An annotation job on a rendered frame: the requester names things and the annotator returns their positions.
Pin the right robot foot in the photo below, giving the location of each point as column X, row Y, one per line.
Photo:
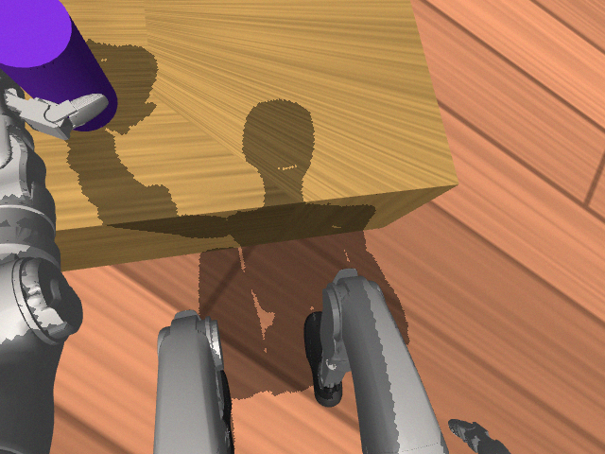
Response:
column 327, row 397

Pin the can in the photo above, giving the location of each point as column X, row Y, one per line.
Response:
column 42, row 50

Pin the right robot hand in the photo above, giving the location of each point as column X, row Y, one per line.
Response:
column 476, row 437

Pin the left robot arm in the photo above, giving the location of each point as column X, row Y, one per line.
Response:
column 38, row 308

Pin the left robot hand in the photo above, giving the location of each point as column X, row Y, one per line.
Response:
column 47, row 116

